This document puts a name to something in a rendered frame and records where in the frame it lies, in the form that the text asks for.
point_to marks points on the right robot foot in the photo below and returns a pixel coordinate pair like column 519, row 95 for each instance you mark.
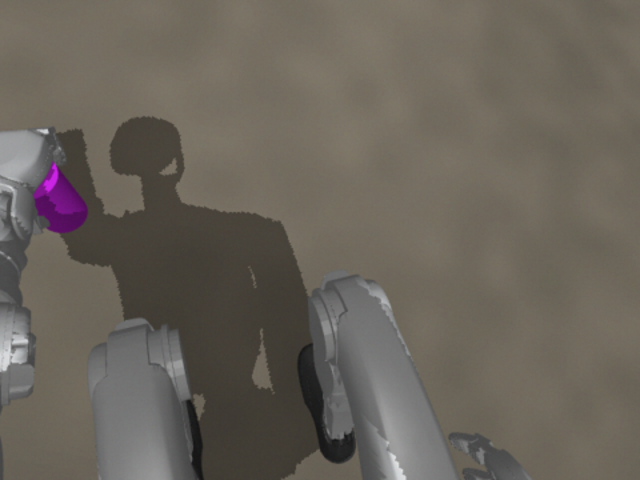
column 336, row 451

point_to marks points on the can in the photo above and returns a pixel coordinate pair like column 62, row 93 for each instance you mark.
column 59, row 202

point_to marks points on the left robot arm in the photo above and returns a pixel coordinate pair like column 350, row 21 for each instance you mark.
column 17, row 344

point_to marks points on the right robot hand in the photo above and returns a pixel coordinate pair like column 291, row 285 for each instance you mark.
column 500, row 464

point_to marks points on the left robot hand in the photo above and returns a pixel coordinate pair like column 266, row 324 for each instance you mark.
column 26, row 157

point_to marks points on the left robot foot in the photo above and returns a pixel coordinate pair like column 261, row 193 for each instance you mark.
column 197, row 442

